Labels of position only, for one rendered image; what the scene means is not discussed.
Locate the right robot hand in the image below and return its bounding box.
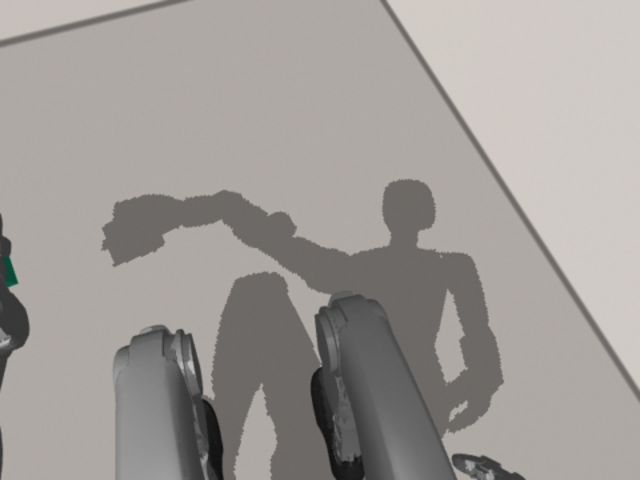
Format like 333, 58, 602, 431
452, 454, 526, 480

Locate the small box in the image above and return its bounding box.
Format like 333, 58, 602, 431
1, 257, 18, 287

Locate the left robot arm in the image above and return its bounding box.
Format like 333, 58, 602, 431
0, 213, 29, 480

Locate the right robot foot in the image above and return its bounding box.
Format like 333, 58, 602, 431
311, 367, 365, 480

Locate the left robot foot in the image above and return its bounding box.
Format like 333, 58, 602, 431
202, 399, 224, 480

